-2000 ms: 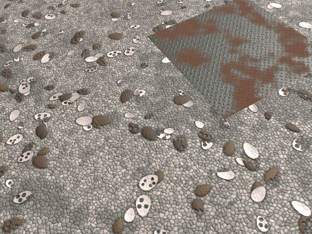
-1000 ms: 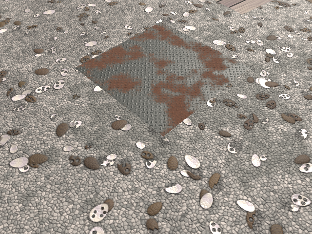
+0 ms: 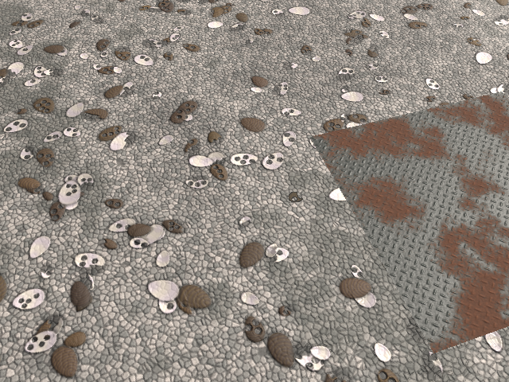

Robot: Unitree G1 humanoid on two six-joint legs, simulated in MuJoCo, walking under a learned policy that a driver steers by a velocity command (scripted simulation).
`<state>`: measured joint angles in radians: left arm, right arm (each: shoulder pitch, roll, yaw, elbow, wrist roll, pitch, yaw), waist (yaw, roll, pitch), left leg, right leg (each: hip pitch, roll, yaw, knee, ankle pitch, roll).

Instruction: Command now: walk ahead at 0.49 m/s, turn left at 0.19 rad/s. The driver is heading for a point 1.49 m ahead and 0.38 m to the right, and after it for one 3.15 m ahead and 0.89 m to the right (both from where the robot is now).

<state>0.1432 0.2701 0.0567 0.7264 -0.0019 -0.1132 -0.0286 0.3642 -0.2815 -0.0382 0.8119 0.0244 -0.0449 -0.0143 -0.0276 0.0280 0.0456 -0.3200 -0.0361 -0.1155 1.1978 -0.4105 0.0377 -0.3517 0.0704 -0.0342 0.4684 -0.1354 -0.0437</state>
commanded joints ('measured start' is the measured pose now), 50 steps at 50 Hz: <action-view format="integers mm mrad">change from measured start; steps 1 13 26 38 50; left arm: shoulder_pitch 69 232 178 -135 75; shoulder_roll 87 186 82 61 153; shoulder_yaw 19 41 21 3 44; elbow -16 68 -13 -159 -139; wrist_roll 14 -38 -30 -22 -2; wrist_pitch -7 27 78 77 51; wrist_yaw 6 27 25 -32 -1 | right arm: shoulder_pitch -47 -346 -147 -53 -138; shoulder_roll -108 -84 -89 -194 -166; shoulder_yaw -29 -7 -41 -81 -52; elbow -101 -212 -120 -35 -146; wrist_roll -8 -14 -38 -6 -31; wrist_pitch -28 -65 -76 -39 -83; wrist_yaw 7 36 26 6 9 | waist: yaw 24 79 24 -46 19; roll -77 -89 81 12 -75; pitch -44 -7 -46 51 -98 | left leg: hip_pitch -284 -125 218 373 -331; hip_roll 134 78 305 325 160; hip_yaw -15 49 -46 259 21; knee -2 -671 -1023 -1019 -46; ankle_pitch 79 447 382 565 95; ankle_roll -6 -61 147 107 -47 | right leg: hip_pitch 234 197 -304 -322 264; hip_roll -300 -259 -199 -161 -266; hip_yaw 386 252 139 16 452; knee -286 -269 682 191 -221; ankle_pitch -2 86 -126 92 96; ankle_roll -201 -139 50 -1 -258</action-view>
